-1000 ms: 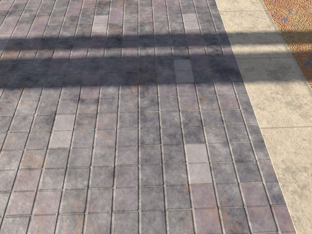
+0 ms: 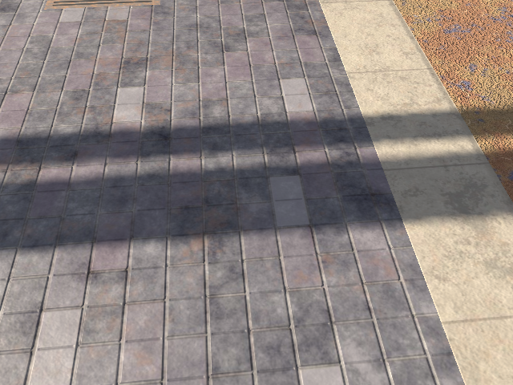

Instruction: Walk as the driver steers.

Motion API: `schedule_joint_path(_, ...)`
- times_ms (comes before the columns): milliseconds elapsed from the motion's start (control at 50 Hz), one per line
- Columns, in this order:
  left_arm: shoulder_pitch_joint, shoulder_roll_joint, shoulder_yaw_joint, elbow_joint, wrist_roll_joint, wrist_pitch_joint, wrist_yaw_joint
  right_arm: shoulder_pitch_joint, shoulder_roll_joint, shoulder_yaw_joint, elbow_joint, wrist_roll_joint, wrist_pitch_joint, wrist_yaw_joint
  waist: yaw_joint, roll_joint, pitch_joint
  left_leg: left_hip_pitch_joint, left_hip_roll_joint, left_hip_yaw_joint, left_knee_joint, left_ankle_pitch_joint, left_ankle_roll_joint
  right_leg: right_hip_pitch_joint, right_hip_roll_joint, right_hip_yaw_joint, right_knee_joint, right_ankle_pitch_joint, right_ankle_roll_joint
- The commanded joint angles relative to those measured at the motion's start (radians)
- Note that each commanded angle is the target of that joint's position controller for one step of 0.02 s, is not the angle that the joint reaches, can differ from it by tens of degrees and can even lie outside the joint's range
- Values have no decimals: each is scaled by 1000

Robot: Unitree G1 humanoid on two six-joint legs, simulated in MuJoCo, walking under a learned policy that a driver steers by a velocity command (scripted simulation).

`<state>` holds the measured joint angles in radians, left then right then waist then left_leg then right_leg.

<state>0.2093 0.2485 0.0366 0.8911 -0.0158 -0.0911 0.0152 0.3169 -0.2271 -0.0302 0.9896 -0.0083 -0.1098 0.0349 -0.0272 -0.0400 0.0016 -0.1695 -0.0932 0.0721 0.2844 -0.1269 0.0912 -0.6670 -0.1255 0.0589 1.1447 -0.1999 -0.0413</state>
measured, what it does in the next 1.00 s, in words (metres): walks ahead, turning right: right foot, then left foot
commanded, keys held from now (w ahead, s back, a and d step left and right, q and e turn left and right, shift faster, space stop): w+e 0.60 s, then w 0.40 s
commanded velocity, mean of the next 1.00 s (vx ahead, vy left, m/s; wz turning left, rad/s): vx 0.50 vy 0.00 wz -0.36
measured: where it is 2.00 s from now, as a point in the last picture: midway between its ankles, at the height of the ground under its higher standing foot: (361, 227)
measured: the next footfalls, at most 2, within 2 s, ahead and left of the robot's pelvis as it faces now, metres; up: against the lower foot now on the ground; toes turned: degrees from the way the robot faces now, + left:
right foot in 0.32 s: +0.34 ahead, -0.18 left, +0.00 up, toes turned -11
left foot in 0.84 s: +0.67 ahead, -0.08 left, +0.00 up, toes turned -23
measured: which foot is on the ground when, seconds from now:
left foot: down 0.00-0.34, up 0.36-0.82, down 0.84-1.00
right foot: up 0.00-0.30, down 0.32-0.86, up 0.88-1.00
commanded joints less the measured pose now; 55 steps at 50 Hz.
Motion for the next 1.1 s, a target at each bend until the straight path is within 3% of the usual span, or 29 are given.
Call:
schedule_joint_path(20, 58, 44, 13, -31, 7, 10, 5, -51, -133, -23, -53, -3, -22, -20, 49, 78, 48, -94, 292, -173, -202, 91, 162, -28, -46, 13, -110, 162, 21)
schedule_joint_path(120, -119, 25, 6, -89, -4, 0, -18, 27, -162, -25, -28, 6, -11, -37, -21, 73, 56, 46, 297, -76, -194, 119, 110, -37, 0, -21, -400, 326, 9)
schedule_joint_path(240, -238, 28, 2, -177, -8, 1, -62, 73, -180, -34, -4, 16, 23, -42, -50, 79, 92, 278, 373, -23, -89, 202, 75, -100, 32, -63, -521, 148, -35)
schedule_joint_path(280, -188, 57, 15, -191, -6, 0, -74, 33, -208, -41, -23, 18, 38, -46, -5, 111, 44, 283, 370, 20, 41, 507, 48, 30, 86, -127, -534, 43, -69)
schedule_joint_path(300, -80, 86, 34, -171, -7, 0, -75, 9, -214, -43, -35, 15, 47, -50, 59, 117, -25, 256, 349, 58, 194, 686, 27, 190, 135, -166, -558, 47, -92)
schedule_joint_path(320, 99, 150, 71, -123, -10, 2, -69, 8, -196, -35, -52, 8, 53, -56, 134, 91, -121, 155, 298, 96, 428, 720, -7, 442, 177, -155, -590, 86, -127)
schedule_joint_path(340, 265, 269, 107, -100, -8, 12, -48, 22, -163, -17, -92, -15, 40, -58, 178, -78, -243, -129, 234, 119, 792, 360, -55, 761, -38, 178, -610, 123, -210)
schedule_joint_path(360, 239, 308, 106, -125, -6, 5, -51, 92, -44, 20, -125, -9, -4, -38, 91, -283, -372, -534, 12, -30, 1115, -399, -100, 1066, -244, 755, -805, -22, -404)
schedule_joint_path(380, 252, 217, 84, -123, 2, 4, -51, -1, -162, -7, -138, 22, -48, -21, 142, -157, -355, -644, 85, -190, 1166, -375, -61, 1066, -214, 721, -848, -40, -348)
schedule_joint_path(400, 202, 168, 72, -133, 7, 3, -44, -88, -182, -13, -172, 48, -65, -17, 132, -107, -228, -681, 127, -170, 1135, -297, -38, 952, -172, 547, -834, 45, -299)
schedule_joint_path(420, 118, 147, 63, -156, 7, 2, -46, -111, -169, -12, -175, 35, -65, -24, 83, 33, -148, -629, 174, -162, 1043, -222, -40, 782, -129, 419, -846, 162, -269)
schedule_joint_path(440, 57, 116, 54, -179, 9, 3, -46, -113, -175, -23, -173, 17, -55, -32, 47, 58, -114, -556, 205, -158, 952, -186, -49, 662, -94, 339, -865, 246, -248)
schedule_joint_path(460, 28, 104, 48, -193, 16, 4, -46, -98, -167, -27, -179, 11, -38, -32, 16, 41, -92, -496, 219, -161, 911, -171, -59, 580, -67, 306, -892, 280, -244)
schedule_joint_path(520, 51, 141, 58, -194, 5, -1, -33, -107, -133, -29, -207, -7, -5, -37, -5, 24, -53, -470, 205, -134, 777, -109, -109, 473, -33, 233, -931, 376, -259)
schedule_joint_path(580, 104, 165, 67, -186, -3, 5, -12, -237, -113, -24, -254, -10, -2, -42, 32, 3, -16, -480, 170, -121, 538, 65, -138, 443, 11, 185, -935, 342, -229)
schedule_joint_path(640, 142, 159, 65, -175, -4, 10, -5, -324, -92, -15, -279, 1, -10, -33, 74, -42, -11, -409, 130, -104, 324, 233, -129, 440, 36, 159, -921, 239, -183)
schedule_joint_path(700, 192, 149, 61, -145, -5, 8, -7, -382, -108, -17, -304, 9, -20, -21, 104, -53, 5, -390, 125, -114, 255, 267, -105, 504, -7, 204, -896, 193, -174)
schedule_joint_path(760, 199, 158, 64, -133, -1, 17, 0, -390, -141, -27, -321, 7, -34, -8, 95, -62, 15, -408, 126, -123, 204, 158, -63, 627, -63, 262, -831, 237, -164)
schedule_joint_path(800, 175, 166, 66, -136, 2, 27, 2, -317, -163, -38, -307, 7, -40, -9, 52, -79, -10, -305, 100, -88, 171, 82, -29, 659, -57, 263, -752, 408, -143)
schedule_joint_path(820, 160, 150, 58, -143, 7, 31, 1, -207, -189, -54, -277, 2, -43, -14, 0, -68, -80, -147, 92, -74, 154, 100, 1, 647, -5, 227, -632, 541, -122)
schedule_joint_path(840, 141, 121, 42, -165, 18, 31, -2, -42, -232, -67, -253, -7, -43, -18, -72, -17, -215, 119, 213, -193, 197, 140, 65, 519, 52, 178, -395, 450, -90)
schedule_joint_path(860, 282, 55, 22, -160, 1, 16, -7, 107, -311, -94, -222, -14, -31, -20, -59, 239, -362, 522, 422, -586, 174, 3, 231, 136, 205, 78, -15, 73, -2)
schedule_joint_path(880, 300, 77, 18, -151, -11, 3, -9, 134, -246, -79, -198, 14, -25, -9, -62, 325, -356, 555, 489, -843, 31, -200, 252, -47, 218, 129, 124, -369, 0)
schedule_joint_path(900, 197, 154, 37, -164, -25, -1, -12, 65, -186, -62, -212, 27, -21, -11, -66, 206, -189, 421, 463, -743, 9, -314, 201, -127, 156, 144, 188, -306, -9)
schedule_joint_path(920, 110, 158, 35, -187, -16, -2, -13, -15, -162, -52, -233, 20, -12, -13, -45, 106, -95, 268, 424, -608, -12, -268, 164, -112, 100, 88, 158, -214, -12)
schedule_joint_path(940, 60, 145, 37, -200, 3, -2, -13, -63, -142, -42, -238, 11, -8, -10, -20, 67, -21, 136, 381, -521, -50, -176, 155, -86, 66, 59, 88, -154, -9)
schedule_joint_path(960, 66, 135, 41, -200, 12, 2, -12, -85, -125, -35, -241, 2, -10, -7, 9, 86, -8, 64, 346, -460, -74, -94, 141, -35, 33, 54, 32, -111, -8)
schedule_joint_path(1000, 104, 96, 35, -189, 9, 12, -12, -83, -127, -34, -229, 3, -14, -4, 32, 125, -15, 2, 303, -368, -109, 24, 145, 24, 18, 26, -23, -76, 3)
schedule_joint_path(1100, -21, 64, 24, -232, 17, 8, -6, -14, -178, -47, -190, 16, -7, -20, 4, 100, -2, 35, 283, -233, -139, 246, 141, -36, 5, -9, -271, 130, 38)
